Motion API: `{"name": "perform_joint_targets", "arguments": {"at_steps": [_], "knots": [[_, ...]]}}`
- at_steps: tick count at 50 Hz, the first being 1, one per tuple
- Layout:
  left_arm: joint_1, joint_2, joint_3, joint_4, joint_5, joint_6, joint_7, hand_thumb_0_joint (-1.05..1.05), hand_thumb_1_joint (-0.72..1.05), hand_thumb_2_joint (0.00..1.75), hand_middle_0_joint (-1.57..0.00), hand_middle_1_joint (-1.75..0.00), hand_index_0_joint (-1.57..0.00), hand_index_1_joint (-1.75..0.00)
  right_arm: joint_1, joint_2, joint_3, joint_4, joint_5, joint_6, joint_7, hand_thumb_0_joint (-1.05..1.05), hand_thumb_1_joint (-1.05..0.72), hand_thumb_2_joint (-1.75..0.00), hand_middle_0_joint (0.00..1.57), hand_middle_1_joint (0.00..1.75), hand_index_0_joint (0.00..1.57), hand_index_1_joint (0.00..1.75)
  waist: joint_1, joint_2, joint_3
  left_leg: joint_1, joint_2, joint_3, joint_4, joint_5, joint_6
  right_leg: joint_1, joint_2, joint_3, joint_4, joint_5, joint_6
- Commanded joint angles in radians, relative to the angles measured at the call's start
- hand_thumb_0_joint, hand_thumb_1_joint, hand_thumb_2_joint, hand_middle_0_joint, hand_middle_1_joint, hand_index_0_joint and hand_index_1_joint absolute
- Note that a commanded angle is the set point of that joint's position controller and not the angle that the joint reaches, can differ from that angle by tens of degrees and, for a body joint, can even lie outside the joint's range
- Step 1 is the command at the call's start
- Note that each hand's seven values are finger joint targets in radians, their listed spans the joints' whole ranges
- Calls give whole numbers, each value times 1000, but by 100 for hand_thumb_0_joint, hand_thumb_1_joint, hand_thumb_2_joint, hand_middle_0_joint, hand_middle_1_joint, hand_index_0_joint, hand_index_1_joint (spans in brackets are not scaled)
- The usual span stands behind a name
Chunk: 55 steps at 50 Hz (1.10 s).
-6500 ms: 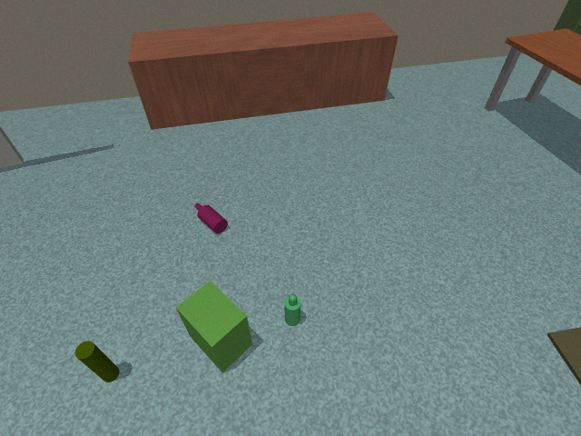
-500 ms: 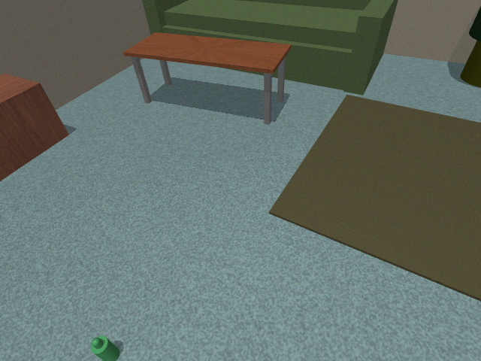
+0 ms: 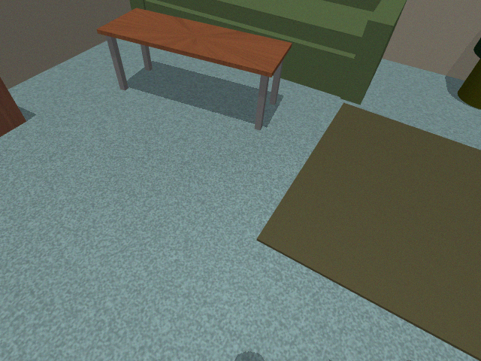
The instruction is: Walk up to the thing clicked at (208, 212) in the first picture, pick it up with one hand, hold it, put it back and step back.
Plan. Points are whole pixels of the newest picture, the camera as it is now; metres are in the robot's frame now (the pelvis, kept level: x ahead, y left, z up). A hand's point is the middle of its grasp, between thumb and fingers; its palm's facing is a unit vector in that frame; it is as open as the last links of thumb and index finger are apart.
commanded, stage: walk up
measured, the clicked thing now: out of the picture +0.13 +1.16 -0.73
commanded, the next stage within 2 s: none
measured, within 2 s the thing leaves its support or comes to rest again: neither
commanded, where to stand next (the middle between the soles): +1.05 +0.01 m, yaw -1 degrees
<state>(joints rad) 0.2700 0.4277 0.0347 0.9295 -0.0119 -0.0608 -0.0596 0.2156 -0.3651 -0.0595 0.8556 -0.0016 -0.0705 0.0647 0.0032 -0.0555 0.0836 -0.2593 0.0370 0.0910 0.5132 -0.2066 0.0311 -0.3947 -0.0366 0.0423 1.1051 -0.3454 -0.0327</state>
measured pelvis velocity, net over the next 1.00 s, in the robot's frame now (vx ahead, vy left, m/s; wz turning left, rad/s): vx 0.50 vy -0.01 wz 0.00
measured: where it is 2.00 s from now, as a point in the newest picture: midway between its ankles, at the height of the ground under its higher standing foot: (237, 228)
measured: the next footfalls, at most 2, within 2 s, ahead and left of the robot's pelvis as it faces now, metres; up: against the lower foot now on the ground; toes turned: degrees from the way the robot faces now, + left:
right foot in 0.28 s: +0.32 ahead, -0.17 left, +0.00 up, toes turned -6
left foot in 0.70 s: +0.54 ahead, +0.09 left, +0.00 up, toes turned +6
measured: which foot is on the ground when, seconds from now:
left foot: down 0.00-0.30, up 0.32-0.68, down 0.70-1.00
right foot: up 0.00-0.26, down 0.28-0.74, up 0.76-1.00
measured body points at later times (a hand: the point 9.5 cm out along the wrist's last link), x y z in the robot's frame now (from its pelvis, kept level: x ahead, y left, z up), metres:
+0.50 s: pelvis +0.27 -0.05 +0.00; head +0.29 -0.08 +0.45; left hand +0.32 +0.26 -0.09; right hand +0.35 -0.37 -0.13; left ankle +0.30 +0.10 -0.67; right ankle +0.28 -0.16 -0.74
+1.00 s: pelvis +0.50 -0.01 +0.01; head +0.52 +0.02 +0.45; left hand +0.56 +0.32 -0.12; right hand +0.57 -0.32 -0.09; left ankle +0.50 +0.09 -0.74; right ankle +0.59 -0.17 -0.68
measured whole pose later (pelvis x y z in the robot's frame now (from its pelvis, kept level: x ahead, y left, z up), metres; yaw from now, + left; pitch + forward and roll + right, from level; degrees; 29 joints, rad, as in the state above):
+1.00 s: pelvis +0.50 -0.01 +0.01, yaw +0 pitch -2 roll +0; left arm 0.29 0.44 0.04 0.90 0.01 -0.05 -0.07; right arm 0.29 -0.38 -0.05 0.84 0.00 -0.09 0.06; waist -0.01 -0.05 0.08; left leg -0.16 0.01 0.11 0.44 -0.24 0.05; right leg -0.51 -0.10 0.00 0.87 -0.26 0.00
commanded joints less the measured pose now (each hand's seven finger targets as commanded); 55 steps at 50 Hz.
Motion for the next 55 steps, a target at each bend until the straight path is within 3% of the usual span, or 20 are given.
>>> {"name": "perform_joint_targets", "arguments": {"at_steps": [1,9,13,14,15,16,17,19,21,25,30,32,34,35,36,37,39,42,47,55], "knots": [[39,184,61,-67,14,-15,-12,0,90,90,-20,-30,-20,-30,41,-295,-79,-68,-3,-38,-17,0,-90,-90,20,30,20,30,-14,208,-6,50,239,-200,-343,-125,194,-139,-84,-18,-195,73,38],[-85,168,82,-77,20,-26,-34,0,90,90,-20,-30,-20,-30,32,-314,-80,-79,1,-38,-5,0,-90,-90,20,30,20,30,-6,181,-16,20,212,-117,-278,-142,148,36,-65,-87,-510,296,15],[124,231,115,-13,25,-45,-6,0,90,90,-20,-30,-20,-30,84,-243,-50,-74,-11,-26,-17,0,-90,-90,20,30,20,30,106,-47,-150,-84,102,-6,256,100,81,441,-16,-97,-596,83,-25],[236,328,142,-12,35,-54,12,0,90,90,-20,-30,-20,-30,122,-176,-26,-94,-6,-27,-17,0,-90,-90,20,30,20,30,140,-270,-198,-268,-7,22,569,-154,38,565,-241,248,-702,-97,-81],[240,385,143,-19,13,-53,17,0,90,90,-20,-30,-20,-30,97,-246,-41,-96,6,-26,-23,0,-90,-90,20,30,20,30,142,-254,-195,-458,-73,-52,696,-328,20,631,-413,646,-866,-73,-203],[179,365,129,-48,3,-54,23,0,90,90,-20,-30,-20,-30,50,-280,-48,-71,1,-17,-35,0,-90,-90,20,30,20,30,125,-98,-136,-448,-19,-186,767,-293,11,512,-425,622,-865,0,-220],[117,325,121,-63,-3,-55,27,0,90,90,-20,-30,-20,-30,53,-280,-49,-52,15,-16,-35,0,-90,-90,20,30,20,30,90,-32,-96,-410,11,-225,754,-205,13,437,-365,450,-841,104,-206],[46,267,100,-72,-1,-54,34,0,90,90,-20,-30,-20,-30,94,-252,-42,-19,18,-6,-27,0,-90,-90,20,30,20,30,25,-92,-75,-327,36,-197,622,-137,12,320,-254,208,-828,216,-146],[19,238,90,-94,6,-62,33,0,90,90,-20,-30,-20,-30,133,-245,-50,4,5,10,-12,0,-90,-90,20,30,20,30,2,-102,-49,-262,29,-171,560,-81,-11,227,-213,86,-859,257,-153],[39,252,99,-119,17,-70,34,0,90,90,-20,-30,-20,-30,27,-226,-53,-32,-12,18,11,0,-90,-90,20,30,20,30,24,-65,-10,-306,43,-141,342,-31,-43,227,-236,28,-903,179,-191],[55,259,99,-126,21,-64,30,0,90,90,-20,-30,-20,-30,-82,-200,-53,-73,-16,2,31,0,-90,-90,20,30,20,30,44,-54,-36,-172,52,-58,96,107,-13,258,-230,-40,-823,279,-150],[51,270,100,-123,18,-57,32,0,90,90,-20,-30,-20,-30,-69,-205,-60,-69,-16,1,31,0,-90,-90,20,30,20,30,31,-40,-35,-108,39,-31,71,101,4,243,-233,-43,-783,262,-145],[31,263,89,-134,18,-50,37,0,90,90,-20,-30,-20,-30,64,-238,-76,-31,-22,-4,24,0,-90,-90,20,30,20,30,-50,49,-93,110,1,-19,20,65,36,188,-198,-78,-572,400,-116],[61,212,67,-137,16,-45,41,0,90,90,-20,-30,-20,-30,191,-288,-98,7,-36,-11,11,0,-90,-90,20,30,20,30,-105,163,-163,297,5,-68,13,-22,79,80,-138,-120,-316,415,-86],[113,135,45,-152,-1,-41,39,0,90,90,-20,-30,-20,-30,267,-383,-126,1,-46,-17,-5,0,-90,-90,20,30,20,30,-125,402,-216,448,239,-446,-97,-173,163,-156,-7,-159,9,140,-29],[118,197,63,-141,-10,-34,49,0,90,90,-20,-30,-20,-30,254,-409,-131,-30,-11,-18,-8,0,-90,-90,20,30,20,30,-117,335,-247,465,381,-769,-239,-219,251,-263,71,-50,119,-183,-28],[77,236,55,-112,-1,-30,47,0,90,90,-20,-30,-20,-30,127,-349,-107,-58,17,-13,-21,0,-90,-90,20,30,20,30,-59,131,-120,229,330,-537,-254,-190,205,-223,-12,65,158,-59,-31],[143,212,58,-66,1,-21,28,0,90,90,-20,-30,-20,-30,51,-283,-69,-66,12,-26,-24,0,-90,-90,20,30,20,30,0,197,-36,62,234,-279,-275,-34,154,-132,-72,28,-23,22,-5],[53,180,60,-88,18,-10,3,0,90,90,-20,-30,-20,-30,84,-294,-73,-80,1,-41,-22,0,-90,-90,20,30,20,30,-22,202,-7,78,224,-201,-311,-6,196,-155,-87,-35,-245,83,38],[-60,153,69,-100,20,-25,-8,0,90,90,-20,-30,-20,-30,87,-297,-73,-97,3,-25,-20,0,-90,-90,20,30,20,30,-20,176,-21,74,205,-133,-214,68,156,32,-41,-93,-523,232,10]]}}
